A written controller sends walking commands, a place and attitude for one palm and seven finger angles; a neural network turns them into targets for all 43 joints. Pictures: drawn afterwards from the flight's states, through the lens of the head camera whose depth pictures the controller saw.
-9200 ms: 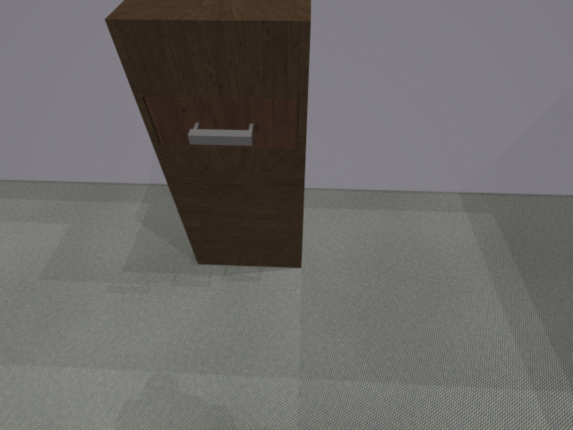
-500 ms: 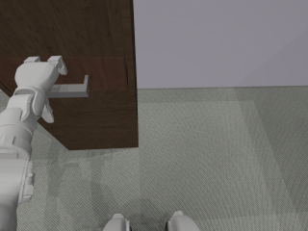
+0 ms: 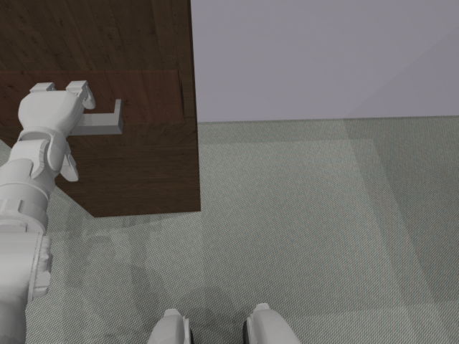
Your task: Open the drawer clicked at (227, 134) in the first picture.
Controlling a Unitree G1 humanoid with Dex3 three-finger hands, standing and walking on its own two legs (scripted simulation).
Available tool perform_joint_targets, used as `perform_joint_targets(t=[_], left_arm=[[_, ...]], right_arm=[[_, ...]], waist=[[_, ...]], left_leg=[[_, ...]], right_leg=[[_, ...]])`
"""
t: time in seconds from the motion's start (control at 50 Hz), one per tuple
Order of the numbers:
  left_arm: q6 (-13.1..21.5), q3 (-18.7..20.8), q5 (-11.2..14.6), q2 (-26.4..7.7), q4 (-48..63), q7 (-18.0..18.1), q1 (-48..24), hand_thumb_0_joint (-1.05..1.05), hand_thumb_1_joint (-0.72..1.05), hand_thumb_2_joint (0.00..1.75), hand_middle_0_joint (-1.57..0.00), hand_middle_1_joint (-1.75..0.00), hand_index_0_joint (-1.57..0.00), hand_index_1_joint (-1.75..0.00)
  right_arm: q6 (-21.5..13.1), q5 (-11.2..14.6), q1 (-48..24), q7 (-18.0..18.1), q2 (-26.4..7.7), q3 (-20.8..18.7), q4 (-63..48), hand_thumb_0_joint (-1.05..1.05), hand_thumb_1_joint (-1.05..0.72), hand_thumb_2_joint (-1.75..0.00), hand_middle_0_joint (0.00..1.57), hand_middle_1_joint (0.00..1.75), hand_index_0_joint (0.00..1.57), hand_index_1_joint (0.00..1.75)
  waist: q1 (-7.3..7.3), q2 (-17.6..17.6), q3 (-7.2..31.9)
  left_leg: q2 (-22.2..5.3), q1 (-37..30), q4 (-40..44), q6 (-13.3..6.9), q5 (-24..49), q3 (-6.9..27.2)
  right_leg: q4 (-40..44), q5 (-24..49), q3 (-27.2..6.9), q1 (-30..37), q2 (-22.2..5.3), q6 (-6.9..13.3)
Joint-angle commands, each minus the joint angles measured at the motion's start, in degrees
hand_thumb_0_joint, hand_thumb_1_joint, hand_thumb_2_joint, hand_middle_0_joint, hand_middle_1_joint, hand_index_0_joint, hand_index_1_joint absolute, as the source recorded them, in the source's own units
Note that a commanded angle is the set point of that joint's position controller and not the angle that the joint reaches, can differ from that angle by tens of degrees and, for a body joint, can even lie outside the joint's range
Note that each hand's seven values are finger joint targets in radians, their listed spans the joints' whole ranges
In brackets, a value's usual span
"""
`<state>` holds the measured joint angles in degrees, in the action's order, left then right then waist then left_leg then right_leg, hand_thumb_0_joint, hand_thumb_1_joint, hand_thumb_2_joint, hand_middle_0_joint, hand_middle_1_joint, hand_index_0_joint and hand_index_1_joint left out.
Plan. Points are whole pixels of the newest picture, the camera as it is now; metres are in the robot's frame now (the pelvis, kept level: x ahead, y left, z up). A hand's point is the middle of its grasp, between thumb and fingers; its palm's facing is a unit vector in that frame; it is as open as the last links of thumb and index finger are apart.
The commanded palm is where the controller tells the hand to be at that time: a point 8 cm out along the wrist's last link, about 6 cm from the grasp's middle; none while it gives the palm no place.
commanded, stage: lower the fingers behind the handle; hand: left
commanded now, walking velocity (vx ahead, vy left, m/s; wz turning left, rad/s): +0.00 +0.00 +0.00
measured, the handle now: (78, 114) +0.54 +0.26 +0.00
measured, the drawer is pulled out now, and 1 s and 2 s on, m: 0.00 0.00 0.01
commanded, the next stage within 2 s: close the thumb around the handle in 0.82 s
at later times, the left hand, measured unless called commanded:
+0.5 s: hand (79, 140) +0.50 +0.25 -0.02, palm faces -0.07 -0.02 -1.00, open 13.8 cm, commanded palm +0.49 +0.24 +0.03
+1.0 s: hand (73, 142) +0.49 +0.26 -0.02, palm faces -0.08 -0.01 -1.00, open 13.7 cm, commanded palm +0.49 +0.25 +0.03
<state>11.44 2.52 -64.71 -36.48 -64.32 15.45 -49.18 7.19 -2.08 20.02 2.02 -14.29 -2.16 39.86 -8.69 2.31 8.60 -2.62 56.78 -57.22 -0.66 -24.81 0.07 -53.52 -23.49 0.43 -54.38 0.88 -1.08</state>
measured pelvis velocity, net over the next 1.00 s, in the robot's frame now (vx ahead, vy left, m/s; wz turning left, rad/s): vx -0.01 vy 0.00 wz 0.00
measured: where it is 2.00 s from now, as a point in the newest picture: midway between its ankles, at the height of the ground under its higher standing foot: outside the picture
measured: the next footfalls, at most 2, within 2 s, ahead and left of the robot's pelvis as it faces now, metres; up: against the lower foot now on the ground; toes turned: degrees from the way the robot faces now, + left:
none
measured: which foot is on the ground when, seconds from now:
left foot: down 0.00-1.00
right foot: down 0.00-1.00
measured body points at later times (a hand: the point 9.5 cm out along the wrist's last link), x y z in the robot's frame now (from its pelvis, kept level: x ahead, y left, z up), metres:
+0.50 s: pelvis -0.01 +0.00 -0.02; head +0.14 +0.02 +0.41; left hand +0.49 +0.25 +0.04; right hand -0.01 -0.28 -0.14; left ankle +0.01 +0.11 -0.67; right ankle +0.01 -0.14 -0.67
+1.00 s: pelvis -0.01 +0.00 -0.02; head +0.14 +0.01 +0.40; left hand +0.49 +0.26 +0.04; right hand -0.01 -0.29 -0.14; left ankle +0.01 +0.11 -0.67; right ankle +0.01 -0.14 -0.67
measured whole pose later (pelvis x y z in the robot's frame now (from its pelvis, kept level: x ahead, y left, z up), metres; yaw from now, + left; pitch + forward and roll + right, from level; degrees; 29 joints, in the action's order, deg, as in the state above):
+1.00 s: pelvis -0.01 +0.00 -0.02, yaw +0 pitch +27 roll -3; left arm 10.4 3.0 -65.1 -37.0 -63.7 18.5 -49.5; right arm 5.7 -2.4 18.9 2.2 -15.0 -2.1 40.7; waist -8.7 2.8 9.1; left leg -2.8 64.3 -64.0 -0.3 -26.6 1.1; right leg -60.4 -25.5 1.2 -61.7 1.2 -0.7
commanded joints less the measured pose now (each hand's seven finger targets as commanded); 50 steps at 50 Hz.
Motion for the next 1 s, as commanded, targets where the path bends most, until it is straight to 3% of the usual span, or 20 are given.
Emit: perform_joint_targets(t=[0.0, 0.12, 0.18, 0.22, 0.28, 0.32, 0.34, 0.4, 0.44, 0.48, 0.56, 0.6, 0.64, 0.66, 0.7, 0.76, 0.82, 0.84, 0.9, 0.98], left_arm=[[1.57, 6.73, 0.41, -18.05, 11.26, 4.5, -21.42, 0.0, -0.5, 0.3, -0.3, -1.2, -0.3, -1.2], [-2.1, 3.87, -0.55, -15.11, 9.02, 7.11, -24.29, 0.0, -0.5, 0.3, -0.3, -1.2, -0.3, -1.2], [-2.65, 4.1, -0.22, -15.57, 11.33, 6.46, -26.2, 0.0, -0.5, 0.3, -0.3, -1.2, -0.3, -1.2], [-2.31, 3.07, -0.2, -14.11, 12.8, 5.84, -26.31, 0.0, -0.5, 0.3, -0.3, -1.2, -0.3, -1.2], [-1.78, 3.39, 0.17, -14.13, 11.48, 5.26, -25.65, 0.0, -0.5, 0.3, -0.3, -1.2, -0.3, -1.2], [-1.34, 3.84, 0.06, -14.32, 11.73, 5.47, -23.99, 0.0, -0.5, 0.3, -0.3, -1.2, -0.3, -1.2], [-1.29, 4.64, -0.2, -15.38, 11.14, 5.74, -23.42, 0.0, -0.5, 0.3, -0.3, -1.2, -0.3, -1.2], [-1.91, 3.21, -0.8, -13.4, 8.86, 6.8, -23.42, 0.0, -0.5, 0.3, -0.3, -1.2, -0.3, -1.2], [-2.21, 5.2, -0.88, -16.36, 10.84, 7.51, -24.37, 0.0, -0.5, 0.3, -0.3, -1.2, -0.3, -1.2], [-2.64, 4.61, -1.13, -15.5, 11.84, 7.89, -25.77, 0.0, -0.5, 0.3, -0.3, -1.2, -0.3, -1.2], [-4.17, 4.73, -0.07, -16.26, 10.94, 7.5, -24.78, 0.0, -0.5, 0.3, -0.3, -1.2, -0.3, -1.2], [-4.1, 4.06, -0.09, -16.0, 11.47, 6.8, -25.81, 0.0, -0.5, 0.3, -0.3, -1.2, -0.3, -1.2], [-3.99, 4.72, -0.07, -17.13, 10.92, 6.03, -24.21, 0.0, -0.5, 0.3, -0.3, -1.2, -0.3, -1.2], [-3.72, 3.51, 0.06, -15.53, 10.96, 5.68, -24.94, 0.0, -0.5, 0.3, -0.3, -1.2, -0.3, -1.2], [-2.51, 3.52, 0.53, -15.15, 12.1, 5.05, -24.68, 0.0, -0.5, 0.3, -0.3, -1.2, -0.3, -1.2], [-1.71, 4.41, 0.7, -16.03, 11.07, 4.41, -21.91, 0.0, -0.5, 0.3, -0.3, -1.2, -0.3, -1.2], [-1.13, 3.43, 0.78, -14.68, 9.85, 4.7, -21.58, 0.0, -0.5, 0.3, -0.3, -1.2, -0.3, -1.2], [-0.98, 4.31, 0.47, -16.34, 9.99, 4.99, -22.32, 0.0, -0.5, 0.3, -0.3, -1.2, -0.3, -1.2], [-0.3, 4.15, 0.2, -16.19, 12.18, 5.67, -24.34, 0.0, -0.5, 0.3, -0.3, -1.2, -0.3, -1.2], [-0.89, 2.92, 0.3, -13.98, 11.69, 6.38, -25.79, 0.0, -0.28, 0.4, -0.32, -1.22, -0.32, -1.22]], right_arm=[[-0.32, -0.71, 9.12, 0.55, -10.94, -3.8, -1.57, 0.0, -0.9, -0.9, 0.2, 0.3, 0.2, 0.3], [-0.24, -0.67, 9.42, -0.15, -11.24, -3.95, -0.62, 0.0, -0.9, -0.9, 0.2, 0.3, 0.2, 0.3], [-0.39, -0.78, 9.9, 0.12, -11.39, -4.06, -0.53, 0.0, -0.9, -0.9, 0.2, 0.3, 0.2, 0.3], [-0.52, -0.81, 9.92, 0.21, -11.05, -4.28, -0.34, 0.0, -0.9, -0.9, 0.2, 0.3, 0.2, 0.3], [-0.67, -0.84, 9.73, 0.52, -10.95, -3.98, 0.03, 0.0, -0.9, -0.9, 0.2, 0.3, 0.2, 0.3], [-0.81, -0.94, 9.41, 0.36, -10.89, -3.83, -0.13, 0.0, -0.9, -0.9, 0.2, 0.3, 0.2, 0.3], [-0.76, -0.99, 9.3, 0.37, -10.97, -3.67, -0.18, 0.0, -0.9, -0.9, 0.2, 0.3, 0.2, 0.3], [-0.81, -0.95, 8.68, 0.14, -10.9, -3.45, -0.43, 0.0, -0.9, -0.9, 0.2, 0.3, 0.2, 0.3], [-0.82, -1.04, 8.73, 0.04, -11.24, -3.48, -0.82, 0.0, -0.9, -0.9, 0.2, 0.3, 0.2, 0.3], [-0.89, -1.13, 9.0, 0.0, -11.01, -3.68, -0.74, 0.0, -0.9, -0.9, 0.2, 0.3, 0.2, 0.3], [-0.84, -0.73, 9.06, 0.07, -11.16, -3.45, -0.78, 0.0, -0.9, -0.9, 0.2, 0.3, 0.2, 0.3], [-0.9, -0.54, 9.21, 0.24, -11.08, -3.38, -0.8, 0.0, -0.9, -0.9, 0.2, 0.3, 0.2, 0.3], [-0.9, -0.47, 8.93, 0.42, -11.17, -3.2, -0.67, 0.0, -0.9, -0.9, 0.2, 0.3, 0.2, 0.3], [-1.07, -0.4, 9.02, 0.6, -10.92, -3.29, -0.7, 0.0, -0.9, -0.9, 0.2, 0.3, 0.2, 0.3], [-1.41, -0.43, 9.18, 0.79, -10.84, -3.49, -0.66, 0.0, -0.9, -0.9, 0.2, 0.3, 0.2, 0.3], [-1.33, -0.4, 9.0, 0.92, -10.8, -3.29, -0.75, 0.0, -0.9, -0.9, 0.2, 0.3, 0.2, 0.3], [-1.44, -0.21, 8.51, 0.87, -10.69, -3.19, -0.85, 0.0, -0.9, -0.9, 0.2, 0.3, 0.2, 0.3], [-1.52, -0.18, 8.52, 0.96, -10.92, -3.12, -0.8, 0.0, -0.9, -0.9, 0.2, 0.3, 0.2, 0.3], [-1.79, -0.37, 8.91, 0.97, -10.88, -3.46, -0.98, 0.0, -0.9, -0.9, 0.2, 0.3, 0.2, 0.3], [-1.89, -0.53, 9.21, 0.72, -10.73, -3.67, -0.5, 0.0, -0.9, -0.9, 0.2, 0.3, 0.2, 0.3]], waist=[[0.84, 5.46, 28.36], [-0.73, 6.59, 27.68], [-0.8, 6.7, 31.07], [-0.78, 9.03, 32.06], [-1.22, 6.68, 29.9], [-0.21, 8.43, 29.27], [-0.13, 7.45, 28.84], [-0.76, 6.97, 26.09], [0.0, 7.6, 28.76], [-0.49, 7.88, 31.06], [-0.46, 6.45, 30.04], [-0.85, 6.6, 31.3], [-0.19, 6.84, 29.97], [-1.06, 5.73, 29.27], [-0.92, 6.54, 30.79], [-0.07, 5.64, 28.72], [-0.59, 4.71, 25.83], [-0.58, 4.84, 25.8], [-0.54, 7.06, 29.2], [-1.43, 7.21, 28.89]], left_leg=[[2.56, -20.4, 1.94, -1.67, 23.19, 0.43], [2.32, -20.01, 1.0, -1.38, 21.83, 0.9], [2.21, -21.73, 0.67, -1.47, 23.05, 1.29], [1.98, -24.16, 0.41, -1.2, 24.22, 1.62], [1.87, -22.13, 0.08, -1.49, 23.17, 1.73], [1.97, -21.5, -0.14, -1.37, 22.94, 1.45], [1.92, -20.73, -0.32, -1.38, 22.8, 1.65], [1.9, -18.15, -0.56, -1.34, 20.15, 1.67], [2.1, -18.17, -0.85, -1.46, 20.03, 1.38], [2.05, -19.28, -1.43, -1.41, 21.74, 1.65], [2.27, -17.73, -0.89, -1.78, 20.23, 0.8], [2.34, -18.13, -0.85, -1.85, 20.16, 0.94], [2.36, -17.85, -0.54, -1.82, 19.41, 0.83], [2.32, -17.55, -0.56, -2.0, 18.91, 0.79], [2.29, -18.49, -0.77, -1.99, 19.46, 0.79], [2.46, -16.78, -0.8, -2.03, 19.33, 0.38], [2.51, -14.66, -0.72, -2.09, 16.6, 0.32], [2.43, -14.49, -0.63, -2.11, 16.08, 0.43], [2.51, -16.33, -1.21, -1.98, 17.83, 0.64], [2.2, -17.91, -1.52, -1.73, 19.35, 1.26]], right_leg=[[3.03, 16.69, 1.59, 7.42, 2.81, 3.06], [2.29, 14.47, 2.32, 3.84, 2.93, 3.02], [1.95, 15.39, 2.25, 4.67, 2.89, 3.02], [1.91, 15.12, 2.46, 3.44, 2.92, 3.11], [1.66, 14.52, 2.47, 2.79, 2.89, 3.02], [1.3, 14.32, 2.48, 2.47, 2.83, 3.19], [0.88, 14.2, 2.54, 2.27, 2.89, 3.24], [0.31, 11.87, 2.81, -0.04, 2.83, 3.24], [0.01, 12.49, 2.54, 1.62, 2.79, 3.22], [-0.56, 13.63, 2.54, 1.62, 2.82, 3.22], [0.54, 14.58, 2.16, 4.38, 2.72, 2.82], [0.56, 14.89, 2.0, 4.79, 2.68, 2.8], [0.8, 14.25, 2.01, 4.73, 2.72, 2.94], [1.14, 14.05, 1.96, 4.61, 2.7, 2.78], [1.12, 14.56, 1.82, 4.72, 2.61, 2.74], [1.12, 15.04, 1.61, 5.31, 2.61, 2.79], [1.39, 12.84, 1.64, 3.99, 2.6, 2.79], [1.26, 12.35, 1.6, 3.66, 2.58, 2.81], [0.5, 13.1, 1.6, 3.31, 2.59, 2.89], [0.26, 12.84, 2.14, 1.32, 2.7, 2.96]])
